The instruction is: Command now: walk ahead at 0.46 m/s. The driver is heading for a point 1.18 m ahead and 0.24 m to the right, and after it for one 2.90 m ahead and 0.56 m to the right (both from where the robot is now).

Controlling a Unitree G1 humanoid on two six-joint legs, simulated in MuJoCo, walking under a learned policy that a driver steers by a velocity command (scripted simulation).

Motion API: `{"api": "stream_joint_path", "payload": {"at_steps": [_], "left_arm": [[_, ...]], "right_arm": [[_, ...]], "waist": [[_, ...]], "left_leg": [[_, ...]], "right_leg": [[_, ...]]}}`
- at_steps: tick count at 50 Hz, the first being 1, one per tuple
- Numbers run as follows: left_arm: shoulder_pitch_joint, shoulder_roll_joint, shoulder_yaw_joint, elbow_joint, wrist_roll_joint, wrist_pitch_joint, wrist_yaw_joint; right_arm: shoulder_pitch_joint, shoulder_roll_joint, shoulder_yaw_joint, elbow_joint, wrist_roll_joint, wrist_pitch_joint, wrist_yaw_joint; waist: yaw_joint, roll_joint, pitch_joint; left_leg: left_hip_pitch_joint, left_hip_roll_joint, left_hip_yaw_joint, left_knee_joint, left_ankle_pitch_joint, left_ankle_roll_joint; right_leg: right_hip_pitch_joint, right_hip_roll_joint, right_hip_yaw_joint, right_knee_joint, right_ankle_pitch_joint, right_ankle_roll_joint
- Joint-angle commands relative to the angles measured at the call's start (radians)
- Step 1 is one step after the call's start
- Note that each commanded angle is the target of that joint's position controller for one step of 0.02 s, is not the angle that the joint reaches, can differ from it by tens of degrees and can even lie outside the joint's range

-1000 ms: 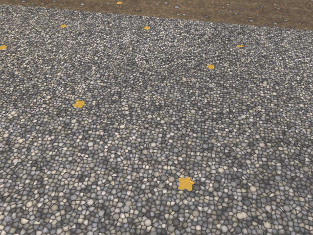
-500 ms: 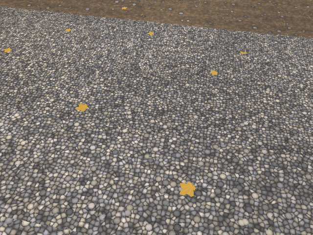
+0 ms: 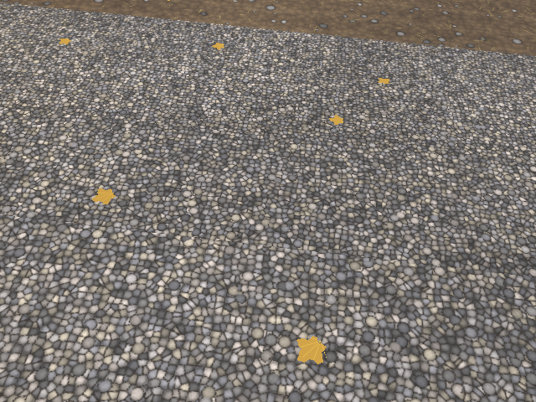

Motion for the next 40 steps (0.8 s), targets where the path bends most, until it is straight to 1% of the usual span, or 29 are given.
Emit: {"api": "stream_joint_path", "payload": {"at_steps": [1, 2, 3, 4, 5, 6, 7, 8, 9, 10, 11, 12, 13, 14, 16, 18, 19, 20, 21, 22, 23, 25, 28, 33, 35, 37, 38, 39, 40], "left_arm": [[-0.113, 0.022, -0.007, -0.097, -0.005, -0.011, -0.008], [-0.105, 0.038, -0.003, -0.088, 0.000, -0.015, -0.009], [-0.027, 0.063, 0.010, -0.061, -0.001, -0.021, -0.021], [0.004, 0.088, 0.016, -0.057, -0.001, -0.029, -0.030], [-0.023, 0.088, 0.014, -0.068, 0.002, -0.033, -0.029], [-0.002, 0.073, 0.014, -0.079, 0.001, -0.035, -0.031], [0.136, 0.105, 0.033, -0.040, -0.008, -0.040, -0.036], [0.312, 0.205, 0.058, 0.000, 0.000, -0.044, -0.037], [0.350, 0.229, 0.053, 0.014, -0.013, -0.041, -0.046], [0.408, 0.158, 0.038, 0.036, -0.010, -0.043, -0.046], [0.320, 0.108, 0.021, 0.032, -0.006, -0.049, -0.043], [0.209, 0.083, 0.008, 0.005, -0.006, -0.052, -0.044], [0.153, 0.065, -0.003, -0.004, -0.001, -0.060, -0.048], [0.121, 0.048, -0.010, -0.010, -0.001, -0.066, -0.051], [0.137, 0.050, -0.016, 0.013, -0.004, -0.071, -0.043], [0.200, 0.077, -0.011, 0.045, -0.001, -0.064, -0.021], [0.231, 0.102, -0.001, 0.065, 0.008, -0.055, -0.010], [0.250, 0.112, 0.002, 0.070, -0.002, -0.049, -0.001], [0.293, 0.132, 0.010, 0.087, 0.015, -0.051, 0.003], [0.299, 0.127, 0.009, 0.090, 0.011, -0.052, 0.004], [0.371, 0.119, 0.007, 0.117, -0.005, -0.058, 0.020], [0.456, 0.105, 0.004, 0.142, -0.003, -0.057, 0.036], [0.425, 0.097, -0.004, 0.126, -0.007, -0.046, 0.062], [0.427, 0.098, 0.000, 0.093, -0.020, -0.031, 0.062], [0.442, 0.101, 0.011, 0.092, -0.028, -0.002, 0.071], [0.422, 0.102, 0.016, 0.067, -0.024, 0.016, 0.078], [0.421, 0.100, 0.018, 0.064, -0.024, 0.021, 0.076], [0.410, 0.100, 0.018, 0.076, -0.021, 0.025, 0.072], [0.436, 0.088, 0.017, 0.103, -0.024, 0.017, 0.061]], "right_arm": [[0.022, -0.182, -0.034, -0.019, 0.008, -0.010, -0.001], [0.036, -0.174, -0.035, -0.019, -0.002, -0.014, 0.004], [0.034, -0.200, -0.043, -0.006, -0.012, -0.017, 0.006], [-0.014, -0.200, -0.047, -0.021, -0.008, -0.013, 0.003], [-0.047, -0.185, -0.042, -0.042, 0.005, -0.002, 0.003], [-0.025, -0.196, -0.041, -0.019, 0.019, 0.012, -0.002], [-0.034, -0.198, -0.038, -0.014, 0.010, 0.024, -0.007], [0.006, -0.177, -0.029, -0.036, -0.010, 0.021, -0.005], [0.151, -0.050, 0.000, -0.020, -0.013, -0.009, 0.016], [0.085, -0.148, -0.026, -0.025, 0.046, -0.043, 0.027], [-0.069, -0.230, -0.050, -0.075, 0.072, -0.051, 0.024], [-0.135, -0.220, -0.051, -0.104, 0.053, -0.042, 0.021], [-0.132, -0.193, -0.053, -0.100, 0.030, -0.023, 0.015], [-0.096, -0.169, -0.055, -0.101, 0.026, -0.001, 0.013], [-0.100, -0.141, -0.056, -0.115, 0.032, 0.022, 0.009], [-0.193, -0.161, -0.063, -0.161, 0.020, 0.027, 0.006], [-0.219, -0.133, -0.055, -0.174, 0.005, 0.027, 0.008], [-0.252, -0.116, -0.046, -0.186, 0.001, 0.021, 0.012], [-0.220, -0.120, -0.051, -0.161, 0.004, 0.015, 0.023], [-0.231, -0.130, -0.054, -0.161, 0.008, 0.012, 0.029], [-0.368, -0.165, -0.069, -0.219, 0.025, -0.003, 0.037], [-0.496, -0.171, -0.068, -0.262, 0.019, -0.029, 0.051], [-0.547, -0.144, -0.061, -0.282, -0.006, -0.043, 0.080], [-0.615, -0.132, -0.039, -0.327, 0.006, -0.040, 0.117], [-0.572, -0.139, -0.035, -0.297, 0.022, -0.031, 0.121], [-0.498, -0.164, -0.042, -0.263, 0.017, -0.025, 0.115], [-0.418, -0.188, -0.054, -0.231, 0.012, -0.026, 0.103], [-0.274, -0.210, -0.070, -0.178, 0.010, -0.029, 0.091], [-0.080, -0.233, -0.080, -0.126, -0.002, -0.032, 0.083]], "waist": [[0.014, 0.149, 0.079], [0.017, 0.119, 0.066], [0.055, 0.140, 0.053], [0.092, 0.129, 0.049], [0.097, 0.116, 0.067], [0.117, 0.163, 0.081], [0.194, 0.145, 0.001], [0.223, 0.007, -0.168], [0.133, -0.226, -0.312], [0.188, -0.240, -0.275], [0.173, -0.136, -0.076], [0.128, -0.027, -0.010], [0.091, 0.022, 0.011], [0.052, 0.022, 0.009], [0.031, 0.008, 0.029], [0.054, 0.024, 0.049], [0.062, 0.025, 0.034], [0.070, 0.026, 0.030], [0.071, 0.029, -0.013], [0.074, 0.025, -0.012], [0.108, -0.017, 0.035], [0.152, -0.016, 0.075], [0.149, -0.003, 0.110], [0.173, -0.011, 0.134], [0.180, -0.034, 0.106], [0.162, -0.031, 0.079], [0.134, -0.018, 0.041], [0.062, 0.015, -0.022], [-0.026, 0.064, -0.107]], "left_leg": [[-0.152, 0.198, -0.074, -0.075, 0.464, 0.110], [-0.163, 0.217, -0.077, -0.057, 0.490, 0.130], [-0.100, 0.276, -0.092, 0.011, 0.564, 0.137], [-0.051, 0.280, -0.079, 0.073, 0.646, 0.125], [-0.084, 0.227, -0.046, 0.108, 0.738, 0.110], [-0.069, 0.245, -0.089, 0.196, 0.831, 0.101], [-0.072, 0.223, -0.076, 0.385, 0.901, 0.088], [-0.288, 0.167, -0.059, 0.720, 0.633, 0.063], [-0.598, -0.036, -0.097, 1.063, -0.271, 0.016], [-0.750, -0.050, -0.215, 1.166, -0.302, 0.034], [-0.819, 0.014, -0.184, 1.190, -0.221, 0.043], [-0.774, 0.080, -0.145, 1.155, -0.116, 0.039], [-0.692, 0.123, -0.145, 1.091, -0.049, 0.026], [-0.622, 0.160, -0.152, 1.021, 0.004, 0.021], [-0.594, 0.185, -0.136, 0.894, 0.047, 0.006], [-0.669, 0.190, -0.116, 0.755, 0.122, -0.013], [-0.664, 0.184, -0.094, 0.710, 0.174, -0.029], [-0.670, 0.181, -0.082, 0.653, 0.229, -0.039], [-0.667, 0.178, -0.075, 0.701, 0.346, -0.041], [-0.690, 0.181, -0.078, 0.696, 0.377, -0.041], [-0.874, 0.193, -0.124, 0.642, 0.422, -0.025], [-1.037, 0.196, -0.139, 0.561, 0.428, -0.011], [-0.799, 0.158, -0.096, 0.374, 0.693, -0.021], [-0.668, 0.137, -0.121, 0.291, 0.713, 0.007], [-0.560, 0.148, -0.132, 0.234, 0.745, -0.018], [-0.502, 0.183, -0.160, 0.139, 0.747, -0.031], [-0.432, 0.193, -0.153, 0.082, 0.764, -0.037], [-0.243, 0.181, -0.109, 0.020, 0.818, -0.043], [0.072, 0.196, -0.080, 0.072, 0.850, -0.040]], "right_leg": [[0.126, 0.056, -0.061, -0.035, 0.026, 0.004], [0.177, 0.074, -0.086, 0.045, 0.046, -0.004], [0.151, 0.039, -0.021, 0.135, 0.063, -0.031], [0.124, 0.038, -0.013, 0.128, -0.015, -0.057], [0.206, 0.095, -0.094, -0.004, -0.165, -0.069], [0.275, 0.114, -0.099, -0.104, -0.304, -0.088], [0.450, 0.136, -0.113, -0.197, -0.214, -0.119], [0.802, -0.050, 0.127, -0.185, -0.107, -0.212], [1.047, -0.256, 0.547, -0.258, -0.160, -0.373], [0.998, -0.300, 0.748, -0.448, -0.264, -0.415], [0.845, -0.282, 0.601, -0.459, -0.216, -0.378], [0.682, -0.253, 0.466, -0.477, -0.124, -0.348], [0.560, -0.215, 0.374, -0.504, -0.078, -0.321], [0.488, -0.172, 0.309, -0.536, -0.103, -0.297], [0.452, -0.136, 0.229, -0.592, -0.095, -0.278], [0.497, -0.130, 0.179, -0.610, 0.007, -0.273], [0.505, -0.122, 0.144, -0.596, 0.082, -0.273], [0.521, -0.112, 0.113, -0.591, 0.108, -0.266], [0.555, -0.119, 0.100, -0.541, 0.110, -0.267], [0.560, -0.121, 0.094, -0.531, 0.095, -0.264], [0.682, -0.138, 0.147, -0.520, -0.050, -0.239], [0.807, -0.165, 0.208, -0.491, -0.130, -0.227], [0.567, -0.106, 0.137, -0.426, -0.253, -0.206], [0.488, -0.092, 0.161, -0.219, -0.370, -0.165], [0.506, -0.085, 0.160, -0.109, -0.378, -0.132], [0.577, -0.066, 0.189, 0.042, -0.332, -0.103], [0.622, -0.044, 0.201, 0.177, -0.272, -0.090], [0.583, -0.008, 0.183, 0.384, -0.216, -0.063], [0.393, 0.057, 0.140, 0.656, -0.374, -0.021]]}}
